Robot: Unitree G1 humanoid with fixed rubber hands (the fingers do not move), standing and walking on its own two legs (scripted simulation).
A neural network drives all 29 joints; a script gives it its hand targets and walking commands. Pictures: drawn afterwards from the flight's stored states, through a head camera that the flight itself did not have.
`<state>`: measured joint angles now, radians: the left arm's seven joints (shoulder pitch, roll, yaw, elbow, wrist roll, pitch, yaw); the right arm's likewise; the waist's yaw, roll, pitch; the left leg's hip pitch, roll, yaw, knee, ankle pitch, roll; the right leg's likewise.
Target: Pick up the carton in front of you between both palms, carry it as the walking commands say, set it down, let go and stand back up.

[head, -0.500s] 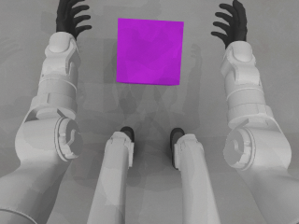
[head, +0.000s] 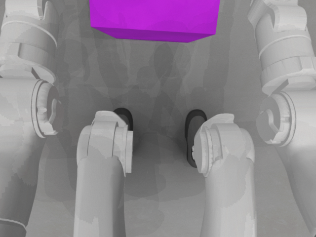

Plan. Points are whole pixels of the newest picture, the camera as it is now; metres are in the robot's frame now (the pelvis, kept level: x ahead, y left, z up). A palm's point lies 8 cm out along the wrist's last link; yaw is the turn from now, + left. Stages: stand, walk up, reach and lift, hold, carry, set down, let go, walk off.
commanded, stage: reach and lift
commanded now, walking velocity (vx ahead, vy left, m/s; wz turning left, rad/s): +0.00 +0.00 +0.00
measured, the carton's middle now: out of the picture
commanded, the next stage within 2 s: none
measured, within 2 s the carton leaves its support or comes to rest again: leaves its support in 0.98 s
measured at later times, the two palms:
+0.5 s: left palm out of the picture +0.56 +0.20 -0.20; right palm out of the picture +0.56 -0.14 -0.20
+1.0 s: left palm out of the picture +0.55 +0.18 -0.19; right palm out of the picture +0.56 -0.12 -0.18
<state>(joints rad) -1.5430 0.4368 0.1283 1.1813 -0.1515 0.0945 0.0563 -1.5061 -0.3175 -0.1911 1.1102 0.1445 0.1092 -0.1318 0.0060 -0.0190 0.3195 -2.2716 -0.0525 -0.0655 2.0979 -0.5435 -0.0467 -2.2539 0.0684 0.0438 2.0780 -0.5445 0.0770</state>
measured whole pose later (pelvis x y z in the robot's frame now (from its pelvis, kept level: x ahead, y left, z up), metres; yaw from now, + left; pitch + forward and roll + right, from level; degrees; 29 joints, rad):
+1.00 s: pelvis +0.01 +0.00 -0.03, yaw +0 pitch +37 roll -2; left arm -1.43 0.31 0.12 0.97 -0.11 0.23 0.14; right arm -1.39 -0.19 -0.25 0.91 0.10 0.23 -0.19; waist 0.01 -0.04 0.33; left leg -2.27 -0.04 -0.05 2.22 -0.61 -0.03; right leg -2.25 0.10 0.06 2.20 -0.61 0.09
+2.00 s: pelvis +0.04 +0.00 +0.21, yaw +3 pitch +34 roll -1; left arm -0.76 -0.03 0.38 0.68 0.19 0.36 0.06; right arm -0.73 0.09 -0.42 0.63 -0.18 0.35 -0.08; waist 0.00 -0.01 -0.22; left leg -1.51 -0.10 -0.12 1.40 -0.48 -0.05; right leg -1.49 0.10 0.12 1.39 -0.49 0.06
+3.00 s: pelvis +0.09 -0.01 +0.38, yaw +3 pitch -3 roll +0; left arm -0.32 -0.16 0.30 0.42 0.30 0.62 0.01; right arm -0.31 0.16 -0.29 0.42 -0.29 0.61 0.00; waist 0.00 0.00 -0.02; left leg -0.21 -0.04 -0.15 0.49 -0.23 -0.02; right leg -0.19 0.05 0.15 0.49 -0.24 0.02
